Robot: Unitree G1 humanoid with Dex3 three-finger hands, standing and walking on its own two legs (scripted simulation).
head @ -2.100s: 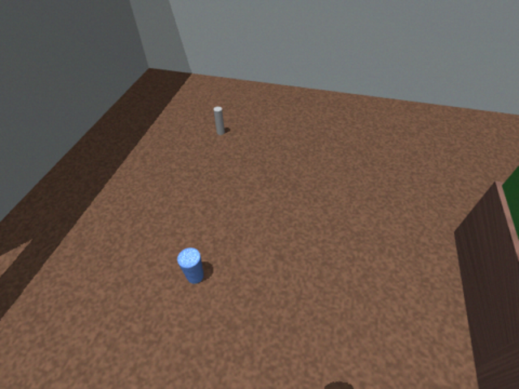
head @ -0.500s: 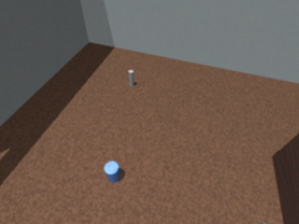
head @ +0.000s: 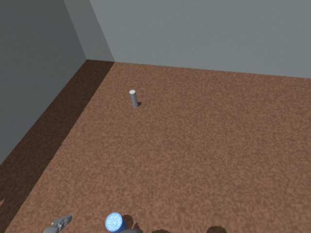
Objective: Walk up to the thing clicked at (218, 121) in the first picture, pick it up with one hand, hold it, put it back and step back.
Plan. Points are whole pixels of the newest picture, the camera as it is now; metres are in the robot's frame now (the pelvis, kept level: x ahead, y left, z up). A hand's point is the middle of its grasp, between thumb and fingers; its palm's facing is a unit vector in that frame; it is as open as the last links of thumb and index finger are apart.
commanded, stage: walk up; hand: left
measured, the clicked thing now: (133, 99) +1.27 +0.24 -0.68
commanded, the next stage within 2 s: none
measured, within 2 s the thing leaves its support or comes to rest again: neither
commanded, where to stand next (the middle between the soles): +0.93 +0.01 m, yaw +1 degrees
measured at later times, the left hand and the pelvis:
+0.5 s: hand (72, 185) +0.31 +0.32 -0.15, palm faces -0.07 -0.95 -0.32, open 7.4 cm; pelvis +0.25 +0.04 +0.01, yaw -1 degrees
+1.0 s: hand (97, 129) +0.52 +0.25 -0.11, palm faces -0.01 -0.92 -0.39, open 7.4 cm; pelvis +0.45 -0.02 +0.01, yaw +0 degrees
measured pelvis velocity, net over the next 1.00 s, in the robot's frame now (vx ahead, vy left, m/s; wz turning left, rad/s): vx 0.45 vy -0.02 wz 0.01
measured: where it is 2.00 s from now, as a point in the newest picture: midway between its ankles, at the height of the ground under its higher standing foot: (166, 146)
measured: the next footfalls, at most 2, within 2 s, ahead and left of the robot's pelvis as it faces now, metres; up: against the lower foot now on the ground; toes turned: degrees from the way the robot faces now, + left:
left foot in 0.28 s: +0.31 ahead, +0.16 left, +0.00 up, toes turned +6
right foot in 0.72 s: +0.51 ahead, -0.12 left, +0.00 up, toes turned -5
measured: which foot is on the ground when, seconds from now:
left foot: up 0.00-0.26, down 0.28-0.74, up 0.76-1.00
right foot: down 0.00-0.30, up 0.32-0.70, down 0.72-1.00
